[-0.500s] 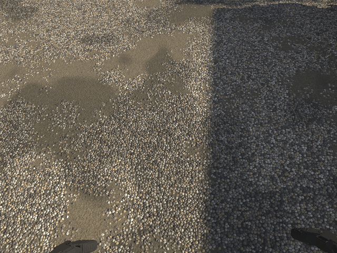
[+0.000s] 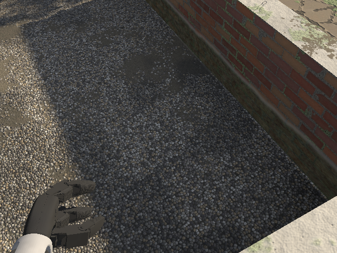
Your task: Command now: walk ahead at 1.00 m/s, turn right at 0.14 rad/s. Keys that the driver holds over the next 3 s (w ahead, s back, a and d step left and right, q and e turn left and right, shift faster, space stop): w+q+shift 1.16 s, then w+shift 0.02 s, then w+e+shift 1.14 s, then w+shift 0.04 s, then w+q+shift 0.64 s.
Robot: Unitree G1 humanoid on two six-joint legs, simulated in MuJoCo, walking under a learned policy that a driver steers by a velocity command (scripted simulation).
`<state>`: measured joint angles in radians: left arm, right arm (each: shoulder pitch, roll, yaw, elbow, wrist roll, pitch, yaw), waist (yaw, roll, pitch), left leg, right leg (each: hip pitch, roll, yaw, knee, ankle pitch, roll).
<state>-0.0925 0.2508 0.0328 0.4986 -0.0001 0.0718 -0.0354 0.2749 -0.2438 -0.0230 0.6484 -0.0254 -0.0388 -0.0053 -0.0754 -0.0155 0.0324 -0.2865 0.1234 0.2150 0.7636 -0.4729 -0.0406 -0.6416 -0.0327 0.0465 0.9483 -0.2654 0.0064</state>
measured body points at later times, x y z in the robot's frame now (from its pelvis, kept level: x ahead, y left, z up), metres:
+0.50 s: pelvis +0.02 -0.07 +0.00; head +0.03 -0.05 +0.45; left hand +0.11 +0.21 -0.10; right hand +0.32 -0.20 -0.04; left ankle +0.00 +0.05 -0.70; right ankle +0.09 -0.14 -0.71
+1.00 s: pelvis +0.05 -0.08 +0.00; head +0.06 -0.07 +0.45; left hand +0.01 +0.21 -0.08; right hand +0.40 -0.09 -0.04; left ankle +0.02 +0.08 -0.65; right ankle +0.13 -0.15 -0.71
